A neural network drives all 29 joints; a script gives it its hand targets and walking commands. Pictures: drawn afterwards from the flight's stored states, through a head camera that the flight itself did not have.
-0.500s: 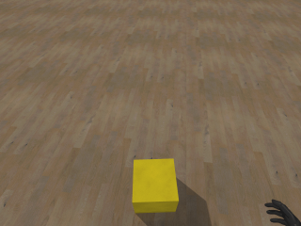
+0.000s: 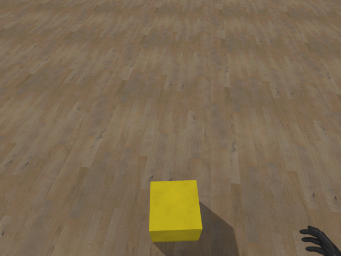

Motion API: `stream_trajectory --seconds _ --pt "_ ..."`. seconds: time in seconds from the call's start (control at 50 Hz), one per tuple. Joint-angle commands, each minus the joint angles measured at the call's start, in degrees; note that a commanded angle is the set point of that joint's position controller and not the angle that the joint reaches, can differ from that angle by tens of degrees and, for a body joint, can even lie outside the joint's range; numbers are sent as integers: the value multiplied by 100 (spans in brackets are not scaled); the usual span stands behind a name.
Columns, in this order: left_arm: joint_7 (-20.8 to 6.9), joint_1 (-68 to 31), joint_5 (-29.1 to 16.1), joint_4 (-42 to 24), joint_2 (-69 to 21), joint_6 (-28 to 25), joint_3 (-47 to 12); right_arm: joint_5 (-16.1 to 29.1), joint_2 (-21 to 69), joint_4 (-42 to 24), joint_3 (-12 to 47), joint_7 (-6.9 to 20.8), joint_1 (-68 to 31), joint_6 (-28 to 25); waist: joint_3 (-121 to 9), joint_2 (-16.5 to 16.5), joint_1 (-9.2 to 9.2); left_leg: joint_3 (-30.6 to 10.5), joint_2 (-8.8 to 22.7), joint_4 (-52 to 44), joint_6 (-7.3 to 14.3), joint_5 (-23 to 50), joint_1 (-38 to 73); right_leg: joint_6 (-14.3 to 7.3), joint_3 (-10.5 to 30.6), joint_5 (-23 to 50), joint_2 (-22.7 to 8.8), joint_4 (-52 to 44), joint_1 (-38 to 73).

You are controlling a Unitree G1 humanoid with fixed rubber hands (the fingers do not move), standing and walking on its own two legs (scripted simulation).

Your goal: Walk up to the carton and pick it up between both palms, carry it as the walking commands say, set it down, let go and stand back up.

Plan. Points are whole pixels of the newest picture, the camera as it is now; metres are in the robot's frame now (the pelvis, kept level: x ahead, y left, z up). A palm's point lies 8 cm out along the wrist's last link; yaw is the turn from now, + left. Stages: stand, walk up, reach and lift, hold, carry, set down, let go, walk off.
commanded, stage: walk up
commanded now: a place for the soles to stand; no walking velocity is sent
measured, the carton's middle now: (174, 211) +0.48 +0.00 -0.64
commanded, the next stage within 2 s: reach and lift in 0.74 s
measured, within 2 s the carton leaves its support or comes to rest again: neither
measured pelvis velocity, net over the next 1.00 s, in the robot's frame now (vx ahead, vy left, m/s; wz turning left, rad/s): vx -0.03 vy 0.02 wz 0.00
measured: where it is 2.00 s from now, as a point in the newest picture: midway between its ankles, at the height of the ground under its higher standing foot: outside the picture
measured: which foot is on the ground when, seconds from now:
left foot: down 0.00-1.00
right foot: down 0.00-1.00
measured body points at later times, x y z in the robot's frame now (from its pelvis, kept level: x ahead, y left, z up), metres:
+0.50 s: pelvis -0.01 +0.00 +0.00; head +0.00 +0.00 +0.45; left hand +0.10 +0.33 -0.08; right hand +0.13 -0.34 -0.06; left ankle -0.02 +0.13 -0.71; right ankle +0.02 -0.13 -0.71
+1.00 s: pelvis -0.03 +0.02 +0.00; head +0.08 +0.01 +0.44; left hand +0.17 +0.33 -0.08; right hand +0.14 -0.29 -0.09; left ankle -0.02 +0.13 -0.71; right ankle +0.02 -0.13 -0.71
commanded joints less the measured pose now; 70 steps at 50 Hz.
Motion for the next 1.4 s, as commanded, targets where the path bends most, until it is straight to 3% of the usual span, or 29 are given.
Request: stream_trajectory --seconds 0.0,0.04,0.08,0.12,0.14,0.18,0.22,0.26,0.3,0.32,0.36,0.4,0.46,0.5,0.54,0.58,0.6,0.64,0.66,0.72,0.74,0.76,0.82,0.88,0.94,0.98,1.06,1.28,1.38 --pt "10 -89 95 -430 765 -32 249 -101 -1608 132 -414 -151 289 -169 -398 808 -32 -1235 1562 -1212 1354 2138 1244 -287 -511 584 -239 31 -737" --pt "-29 217 153 -340 854 -84 306 -103 -1444 4 -356 -134 -53 -122 -340 542 128 -587 1055 -731 969 1606 614 -433 -257 1486 -297 -585 -120" --pt "-32 285 175 -312 1108 -134 350 -22 -1003 -119 -246 -136 -177 -100 -520 -465 148 20 79 268 499 633 61 -936 1033 2436 -657 -1149 352" --pt "-5 308 174 -360 1229 -107 364 11 -798 -142 -152 -134 -213 -49 -443 -778 219 -239 -338 431 378 -979 -575 -1546 2435 1737 -1173 -1667 539" --pt "1 237 187 -368 1246 -86 362 -17 -879 -55 -152 -131 -174 -75 -252 -813 197 -300 -311 221 422 -1109 -585 -1578 2538 1321 -1259 -1811 378" --pt "10 -305 140 -465 1083 -26 303 -38 -945 159 -174 -130 301 -177 -208 -635 -123 -361 -205 -991 484 -300 308 -1131 1861 1287 -876 -1563 -218" --pt "-23 -480 79 -485 697 -24 206 -146 -1422 248 -313 -148 571 -259 -296 505 -269 -1378 657 -1539 774 128 1327 -466 643 1449 -206 -300 -1299" --pt "-15 -270 85 -394 791 -20 258 -93 -1653 194 -361 -138 403 -263 -167 899 -108 -1963 1865 -2024 1510 890 1018 -221 -368 -284 -83 409 -1127" --pt "-74 74 104 -305 731 -49 261 -140 -1616 135 -348 -104 -11 -209 -224 871 193 -1216 1558 -1448 1296 1530 715 -285 -528 -495 -250 -535 -341" --pt "-82 247 127 -268 792 -100 287 -153 -1479 68 -312 -98 -111 -173 -280 683 260 -699 1007 -1009 931 1426 394 -378 -279 663 -221 -1025 195" --pt "-28 298 170 -242 1213 -179 379 -12 -898 -84 -152 -114 -150 -105 -400 -834 235 -35 -174 415 335 353 -481 -1009 1751 2039 -916 -1656 736" --pt "-20 194 174 -303 1305 -133 354 12 -939 -49 -149 -126 -67 -70 -309 -828 225 -396 -286 180 406 -1253 -633 -1569 2587 1503 -1243 -1875 598" --pt "-16 -454 86 -456 909 -34 249 -72 -1042 199 -215 -125 433 -241 -332 -289 -175 -670 25 -1317 552 76 764 -865 1384 1518 -649 -1277 -476" --pt "-40 -354 79 -412 739 -39 219 -151 -1563 249 -339 -150 594 -269 -433 717 -187 -1501 1102 -1818 945 193 1332 -321 147 1483 -117 -32 -1099" --pt "-48 -44 66 -292 829 -34 265 -95 -1600 129 -333 -124 169 -246 -298 638 94 -1400 1532 -1609 1330 1248 823 -255 -436 415 -213 -112 -450" --pt "-66 205 122 -246 865 -99 307 -113 -1424 56 -294 -99 -70 -179 -333 445 209 -632 861 -876 860 1200 541 -434 -39 1346 -279 -856 52" --pt "-52 237 167 -246 1042 -133 338 -64 -1213 3 -226 -110 6 -144 -478 -237 172 -163 407 -309 632 789 259 -645 617 1712 -539 -1227 303" --pt "-40 118 151 -323 1248 -130 361 -9 -910 -34 -146 -107 -26 -96 -371 -784 172 -200 -338 129 387 -594 -442 -1327 2270 1369 -1038 -1764 460" --pt "-29 126 163 -342 1252 -96 353 -10 -941 -15 -153 -111 -13 -101 -367 -666 163 -266 -321 9 402 -947 -423 -1451 2446 999 -1143 -1897 385" --pt "-19 -390 105 -432 953 -31 264 -65 -1037 187 -193 -125 335 -222 -214 -378 -112 -541 -56 -1127 529 -49 577 -909 1575 1225 -673 -1540 -490" --pt "-193 -1276 139 -2408 87 23 826 -387 -254 -1426 -831 125 -629 -52 1359 1 126 -432 -893 -786 -318 195 -272 -113 -597 -390 -179 -1447 -1002" --pt "-273 -1184 222 -1901 64 214 807 -274 -246 -1171 -713 245 -531 74 1338 66 -75 -135 -805 -1023 -264 17 280 -198 -849 -746 -250 -1770 -995" --pt "-366 -1519 440 -1773 285 479 1182 -346 -426 -1027 -832 246 -760 198 918 -552 -99 192 -1009 -775 -201 89 1499 -234 -668 -1455 -530 -2516 -1287" --pt "-303 -1738 421 -1463 75 379 1284 -440 -554 -1127 -1024 245 -1627 32 274 -636 -10 123 -966 -673 -95 334 1328 -9 -833 -1046 -377 -1945 -1063" --pt "-219 -1945 94 -1469 -387 329 884 -403 -769 -1175 -1048 244 -2173 28 -439 -275 -177 -27 -709 -657 -67 362 246 197 -1101 -201 -3 -897 -191" --pt "-80 -1772 15 -1469 -692 359 631 -350 -858 -739 -1135 323 -1815 86 -753 405 -255 -278 -485 -887 -63 439 -204 251 -1343 624 231 -290 377" --pt "177 -1806 -35 -1367 -852 449 482 -165 -747 -283 -1027 475 -1876 104 -669 644 -31 -468 -514 -601 -183 1907 8 161 -1295 1005 176 -33 -826" --pt "443 -2784 -190 -1313 -938 191 635 166 -394 242 -893 363 -2202 -131 -2982 559 -110 -747 -565 737 -294 5585 364 204 -1142 3205 79 431 -2719" --pt "263 -3687 -340 -1089 -576 285 817 278 -398 128 -1015 197 -3128 -35 -3201 43 -89 -514 -687 837 -187 3857 -1269 235 -1001 2987 -17 537 -2542"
